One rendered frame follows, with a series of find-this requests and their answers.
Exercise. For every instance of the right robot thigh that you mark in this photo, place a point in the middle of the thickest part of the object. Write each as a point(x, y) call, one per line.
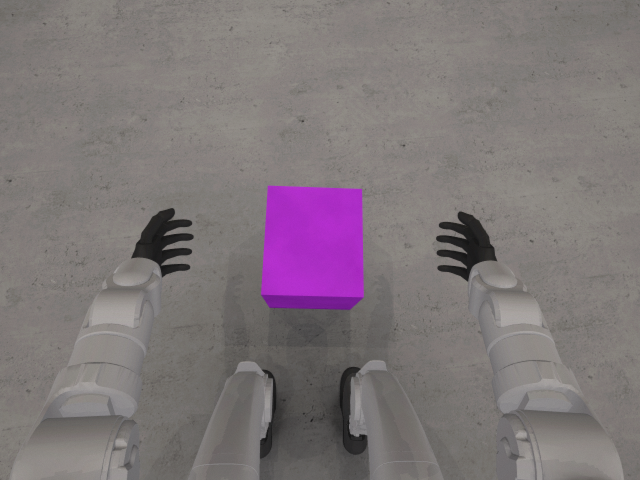
point(397, 444)

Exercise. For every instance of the right robot upper arm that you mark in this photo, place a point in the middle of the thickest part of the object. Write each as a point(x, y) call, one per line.
point(547, 445)

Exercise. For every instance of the robot right hand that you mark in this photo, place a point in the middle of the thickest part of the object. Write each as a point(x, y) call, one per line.
point(477, 245)

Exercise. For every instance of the robot left hand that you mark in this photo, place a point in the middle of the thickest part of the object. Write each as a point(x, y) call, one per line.
point(153, 241)

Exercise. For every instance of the left robot upper arm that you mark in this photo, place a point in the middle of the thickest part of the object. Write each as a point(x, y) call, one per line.
point(82, 448)

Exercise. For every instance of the right robot forearm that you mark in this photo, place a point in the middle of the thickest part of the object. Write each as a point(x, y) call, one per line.
point(528, 372)

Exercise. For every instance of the robot left foot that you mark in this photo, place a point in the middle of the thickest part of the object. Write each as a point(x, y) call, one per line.
point(266, 443)

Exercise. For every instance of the carton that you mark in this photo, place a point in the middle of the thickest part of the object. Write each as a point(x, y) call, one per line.
point(313, 248)

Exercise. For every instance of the left robot forearm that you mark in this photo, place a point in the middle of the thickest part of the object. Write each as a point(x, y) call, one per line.
point(102, 377)

